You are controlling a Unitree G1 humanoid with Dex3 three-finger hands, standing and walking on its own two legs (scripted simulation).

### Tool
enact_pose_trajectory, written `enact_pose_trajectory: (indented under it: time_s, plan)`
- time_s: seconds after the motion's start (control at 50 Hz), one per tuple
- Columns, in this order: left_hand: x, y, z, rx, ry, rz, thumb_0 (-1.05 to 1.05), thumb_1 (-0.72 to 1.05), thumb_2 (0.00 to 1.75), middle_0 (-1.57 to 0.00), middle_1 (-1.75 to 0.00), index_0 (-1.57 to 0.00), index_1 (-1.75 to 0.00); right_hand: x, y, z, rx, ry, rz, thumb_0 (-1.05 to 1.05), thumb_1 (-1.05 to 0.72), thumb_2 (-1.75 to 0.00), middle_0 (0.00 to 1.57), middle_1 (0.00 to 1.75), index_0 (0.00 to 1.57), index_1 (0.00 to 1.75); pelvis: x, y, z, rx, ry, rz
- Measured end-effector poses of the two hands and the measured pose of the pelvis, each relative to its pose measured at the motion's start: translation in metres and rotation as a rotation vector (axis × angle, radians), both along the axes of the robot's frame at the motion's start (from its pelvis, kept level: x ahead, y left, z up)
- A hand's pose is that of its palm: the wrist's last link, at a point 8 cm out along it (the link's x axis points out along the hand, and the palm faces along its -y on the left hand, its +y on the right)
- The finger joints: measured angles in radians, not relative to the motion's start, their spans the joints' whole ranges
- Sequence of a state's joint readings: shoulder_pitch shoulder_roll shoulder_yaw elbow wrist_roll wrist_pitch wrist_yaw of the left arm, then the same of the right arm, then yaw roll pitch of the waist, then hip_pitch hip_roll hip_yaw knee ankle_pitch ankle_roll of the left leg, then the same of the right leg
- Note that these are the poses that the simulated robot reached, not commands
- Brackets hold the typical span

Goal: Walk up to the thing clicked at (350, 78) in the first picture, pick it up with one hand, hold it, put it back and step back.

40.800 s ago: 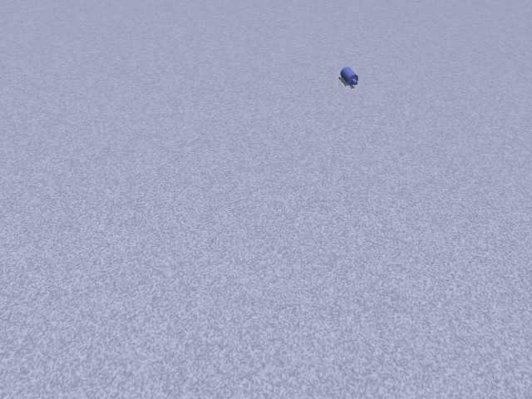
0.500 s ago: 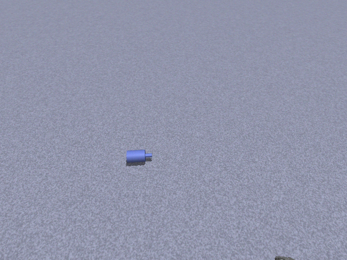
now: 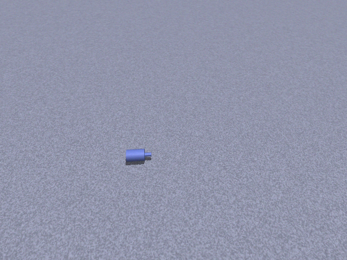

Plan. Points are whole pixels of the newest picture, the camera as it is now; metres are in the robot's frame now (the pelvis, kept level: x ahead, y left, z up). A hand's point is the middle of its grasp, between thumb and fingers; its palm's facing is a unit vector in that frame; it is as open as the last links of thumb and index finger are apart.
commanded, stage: stand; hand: left
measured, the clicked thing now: (139, 155) +0.86 +0.18 -0.74
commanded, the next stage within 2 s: walk up in 0.22 s
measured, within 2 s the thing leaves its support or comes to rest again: neither
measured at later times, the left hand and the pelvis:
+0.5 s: hand out of the picture +0.08 +0.25 -0.14, palm faces -0.01 -0.90 -0.43, open 7.4 cm; pelvis +0.05 -0.03 -0.01, yaw -1 degrees
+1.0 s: hand (80, 216) +0.27 +0.26 -0.16, palm faces +0.00 -0.95 -0.32, open 7.4 cm; pelvis +0.23 +0.00 -0.01, yaw +2 degrees
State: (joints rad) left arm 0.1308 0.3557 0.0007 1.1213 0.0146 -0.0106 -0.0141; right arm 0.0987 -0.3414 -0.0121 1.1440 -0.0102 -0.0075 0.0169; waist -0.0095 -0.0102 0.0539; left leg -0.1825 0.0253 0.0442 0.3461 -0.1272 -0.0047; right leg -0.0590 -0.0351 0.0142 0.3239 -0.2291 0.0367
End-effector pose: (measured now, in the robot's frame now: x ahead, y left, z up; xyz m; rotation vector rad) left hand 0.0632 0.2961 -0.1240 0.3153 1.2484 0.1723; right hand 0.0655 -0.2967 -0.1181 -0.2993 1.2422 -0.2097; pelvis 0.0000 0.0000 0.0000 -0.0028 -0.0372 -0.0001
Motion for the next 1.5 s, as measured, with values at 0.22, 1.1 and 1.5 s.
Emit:
enact_pose_trajectory:
  time_s: [0.22, 1.1, 1.5]
  plan:
    - [0.004, 0.001, 0.001, 0.006, 0.001, 0.000, 0.01, 0.90, 0.90, -0.20, -0.30, -0.20, -0.30, 0.006, 0.001, -0.001, 0.004, -0.001, 0.008, 0.01, -0.90, -0.89, 0.20, 0.30, 0.21, 0.30, 0.004, 0.000, 0.000, 0.002, 0.005, 0.002]
    - [0.246, 0.015, 0.009, 0.023, -0.107, -0.008, 0.00, 0.90, 0.90, -0.21, -0.30, -0.21, -0.30, 0.289, -0.002, 0.018, -0.003, -0.195, 0.089, 0.01, -0.90, -0.89, 0.20, 0.30, 0.21, 0.30, 0.268, -0.001, -0.009, 0.012, -0.039, 0.015]
    - [0.342, 0.002, 0.029, 0.143, -0.137, -0.007, 0.01, 0.90, 0.90, -0.21, -0.30, -0.21, -0.30, 0.354, -0.011, -0.039, 0.060, -0.006, 0.080, 0.01, -0.90, -0.89, 0.20, 0.30, 0.20, 0.30, 0.346, -0.011, -0.021, 0.014, 0.006, 0.026]
